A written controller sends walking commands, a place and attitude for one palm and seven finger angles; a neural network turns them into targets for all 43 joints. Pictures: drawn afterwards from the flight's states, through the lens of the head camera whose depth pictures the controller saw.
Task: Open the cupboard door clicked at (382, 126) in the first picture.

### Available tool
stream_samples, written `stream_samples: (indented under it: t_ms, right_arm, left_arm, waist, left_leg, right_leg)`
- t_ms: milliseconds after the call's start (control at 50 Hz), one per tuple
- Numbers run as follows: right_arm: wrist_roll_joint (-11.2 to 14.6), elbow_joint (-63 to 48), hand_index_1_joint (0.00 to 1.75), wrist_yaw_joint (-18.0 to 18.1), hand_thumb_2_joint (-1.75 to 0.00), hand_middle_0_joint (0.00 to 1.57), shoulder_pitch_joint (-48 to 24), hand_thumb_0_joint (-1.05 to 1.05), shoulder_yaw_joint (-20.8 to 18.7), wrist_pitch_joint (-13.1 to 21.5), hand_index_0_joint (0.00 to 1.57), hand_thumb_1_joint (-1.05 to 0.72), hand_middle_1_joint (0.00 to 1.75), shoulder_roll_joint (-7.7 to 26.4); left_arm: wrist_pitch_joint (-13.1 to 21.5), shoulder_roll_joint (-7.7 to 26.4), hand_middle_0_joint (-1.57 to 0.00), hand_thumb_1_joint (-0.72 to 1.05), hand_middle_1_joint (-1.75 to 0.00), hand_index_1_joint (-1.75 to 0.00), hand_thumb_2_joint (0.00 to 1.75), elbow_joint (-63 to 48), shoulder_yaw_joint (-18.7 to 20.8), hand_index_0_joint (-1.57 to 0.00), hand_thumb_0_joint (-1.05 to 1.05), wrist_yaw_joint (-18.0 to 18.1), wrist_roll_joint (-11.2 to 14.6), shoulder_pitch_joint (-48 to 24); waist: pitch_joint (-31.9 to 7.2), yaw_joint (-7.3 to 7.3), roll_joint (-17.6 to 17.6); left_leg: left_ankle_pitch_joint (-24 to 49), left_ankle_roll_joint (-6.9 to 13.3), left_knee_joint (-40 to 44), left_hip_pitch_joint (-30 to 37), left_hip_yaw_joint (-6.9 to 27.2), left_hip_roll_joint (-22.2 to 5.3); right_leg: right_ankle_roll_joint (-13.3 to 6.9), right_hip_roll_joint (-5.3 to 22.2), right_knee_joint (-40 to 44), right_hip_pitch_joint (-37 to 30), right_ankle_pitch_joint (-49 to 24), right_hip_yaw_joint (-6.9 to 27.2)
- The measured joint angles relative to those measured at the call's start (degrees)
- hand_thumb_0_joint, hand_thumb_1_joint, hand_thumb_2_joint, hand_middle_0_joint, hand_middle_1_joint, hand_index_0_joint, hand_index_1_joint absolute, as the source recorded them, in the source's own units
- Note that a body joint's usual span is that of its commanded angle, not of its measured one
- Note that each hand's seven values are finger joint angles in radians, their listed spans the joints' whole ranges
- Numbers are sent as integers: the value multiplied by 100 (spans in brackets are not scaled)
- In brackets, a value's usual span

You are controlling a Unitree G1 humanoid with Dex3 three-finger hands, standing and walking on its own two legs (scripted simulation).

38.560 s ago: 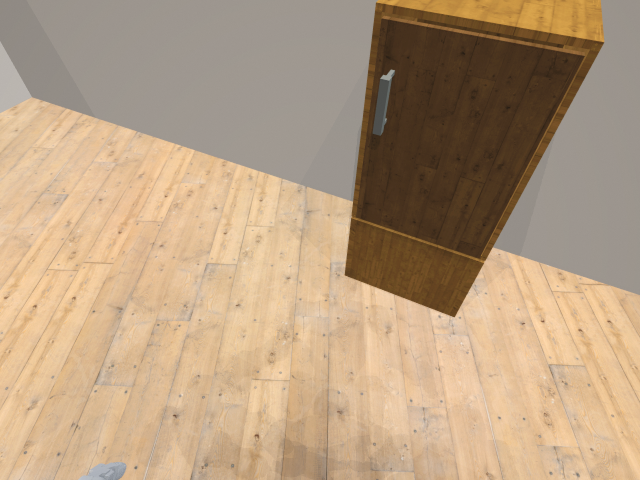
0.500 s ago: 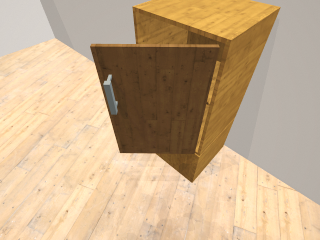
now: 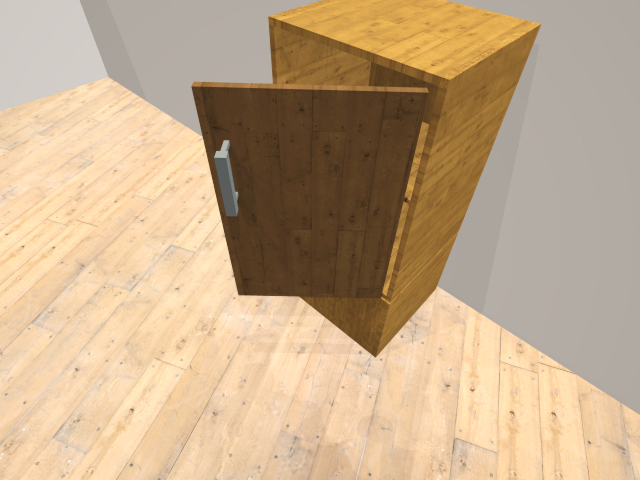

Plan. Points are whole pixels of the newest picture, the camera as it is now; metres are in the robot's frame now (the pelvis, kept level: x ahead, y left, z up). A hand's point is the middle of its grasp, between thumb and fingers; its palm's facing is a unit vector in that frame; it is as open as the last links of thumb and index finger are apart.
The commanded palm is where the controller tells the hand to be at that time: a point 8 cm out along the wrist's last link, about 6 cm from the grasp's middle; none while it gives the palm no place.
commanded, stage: come to a stop and stand still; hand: left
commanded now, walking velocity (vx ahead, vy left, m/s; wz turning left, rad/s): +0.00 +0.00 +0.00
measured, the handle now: (229, 178) +0.63 +0.21 +0.02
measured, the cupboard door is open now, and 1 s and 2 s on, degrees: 42 42 42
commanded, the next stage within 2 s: look again from close up in 1.10 s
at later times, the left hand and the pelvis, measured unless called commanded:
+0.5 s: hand out of the picture -0.05 +0.15 -0.18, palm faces +0.07 -0.99 -0.14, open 7.4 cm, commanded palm none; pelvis -0.03 +0.01 +0.00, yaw +0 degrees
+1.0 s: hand out of the picture -0.05 +0.22 -0.18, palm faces +0.08 -0.98 -0.20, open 7.4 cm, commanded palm none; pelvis -0.07 +0.04 +0.00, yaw -1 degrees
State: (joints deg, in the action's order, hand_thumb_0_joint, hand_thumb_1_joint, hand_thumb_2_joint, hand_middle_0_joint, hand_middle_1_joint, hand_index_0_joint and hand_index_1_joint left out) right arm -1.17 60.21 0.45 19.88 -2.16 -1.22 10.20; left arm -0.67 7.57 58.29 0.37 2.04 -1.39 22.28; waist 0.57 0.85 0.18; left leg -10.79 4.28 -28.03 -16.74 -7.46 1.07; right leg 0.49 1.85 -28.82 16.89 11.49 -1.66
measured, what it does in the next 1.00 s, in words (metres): steps on the spot: right foot, then left foot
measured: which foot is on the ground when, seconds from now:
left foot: down 0.00-0.70, up 0.72-0.84, down 0.86-1.00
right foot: down 0.00-0.56, up 0.58-0.64, down 0.66-1.00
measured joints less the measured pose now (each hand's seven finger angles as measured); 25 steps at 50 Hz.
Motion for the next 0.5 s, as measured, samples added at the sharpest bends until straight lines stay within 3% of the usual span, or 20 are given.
stream_samples:
  t_ms: [280, 500]
  right_arm:
    - [21, 248, 30, 31, -90, 20, -36, 0, 11, 39, 20, -91, 30, -312]
    - [10, 212, 30, 32, -90, 20, -246, 0, -24, 21, 20, -91, 30, -344]
  left_arm:
    - [59, -214, -20, 91, -30, -30, 90, 273, 44, -20, 0, 20, -5, 27]
    - [47, -257, -20, 91, -30, -30, 90, 228, 115, -20, 0, 8, -35, -39]
  waist:
    - [14, -16, 10]
    - [-8, -61, 14]
  left_leg:
    - [8, -7, -25, -110, 45, 8]
    - [-129, 8, -43, -207, 65, 70]
  right_leg:
    - [-6, -59, 17, 85, -10, 69]
    - [-19, -81, -60, 199, 251, 187]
